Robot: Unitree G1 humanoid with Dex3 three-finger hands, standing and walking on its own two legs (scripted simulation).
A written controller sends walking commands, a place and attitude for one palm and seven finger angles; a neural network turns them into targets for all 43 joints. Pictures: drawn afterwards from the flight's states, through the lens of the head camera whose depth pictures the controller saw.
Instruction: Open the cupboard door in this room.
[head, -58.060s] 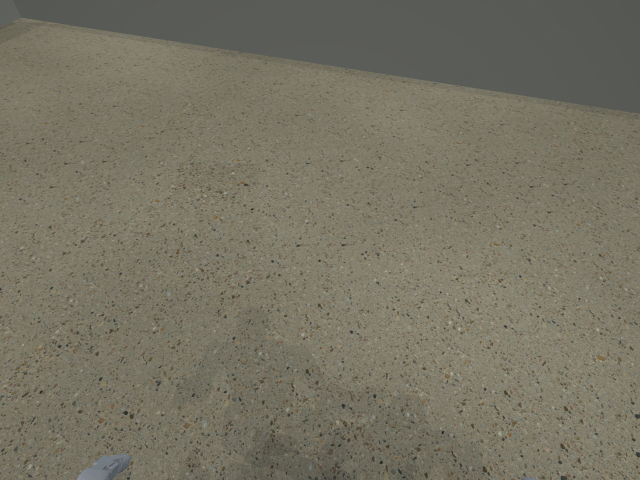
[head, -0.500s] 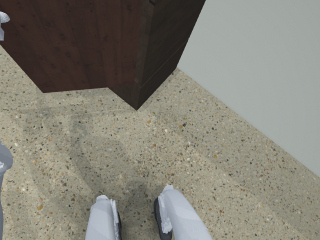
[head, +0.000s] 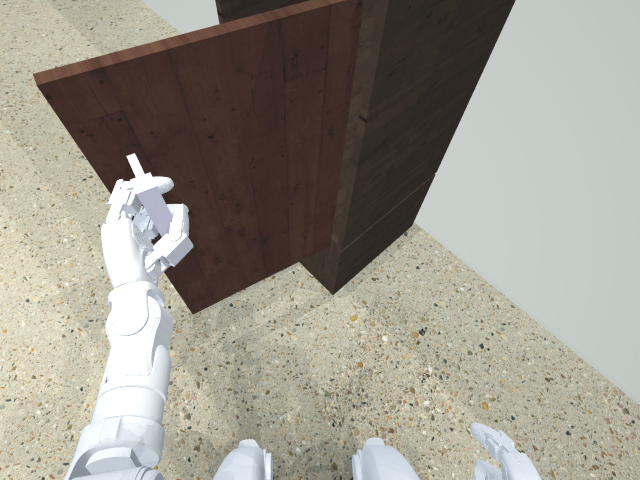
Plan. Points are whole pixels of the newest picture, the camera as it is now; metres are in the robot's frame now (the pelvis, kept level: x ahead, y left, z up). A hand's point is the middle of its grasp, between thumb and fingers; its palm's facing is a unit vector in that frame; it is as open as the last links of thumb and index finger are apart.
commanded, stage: pull the door open along its arc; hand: left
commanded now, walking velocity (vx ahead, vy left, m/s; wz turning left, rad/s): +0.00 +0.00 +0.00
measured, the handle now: (154, 201) +0.45 +0.21 +0.05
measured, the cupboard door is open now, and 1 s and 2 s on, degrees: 77 94 97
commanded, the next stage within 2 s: open thumb and fingers to let go in 0.30 s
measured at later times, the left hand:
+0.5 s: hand (237, 277) +0.35 +0.10 +0.04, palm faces +0.44 -0.90 -0.01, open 6.2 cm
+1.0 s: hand (231, 277) +0.35 +0.10 +0.04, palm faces +0.42 -0.91 +0.01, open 13.6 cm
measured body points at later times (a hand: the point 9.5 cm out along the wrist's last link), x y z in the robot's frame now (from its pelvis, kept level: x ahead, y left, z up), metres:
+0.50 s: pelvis -0.01 -0.04 +0.00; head +0.07 -0.05 +0.44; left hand +0.32 +0.14 +0.04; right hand +0.13 -0.28 -0.13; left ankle +0.00 +0.11 -0.66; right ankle +0.00 -0.13 -0.66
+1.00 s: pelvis -0.02 -0.03 +0.00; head +0.05 -0.03 +0.44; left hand +0.32 +0.15 +0.04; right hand +0.11 -0.26 -0.13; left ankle +0.00 +0.11 -0.66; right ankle +0.00 -0.13 -0.66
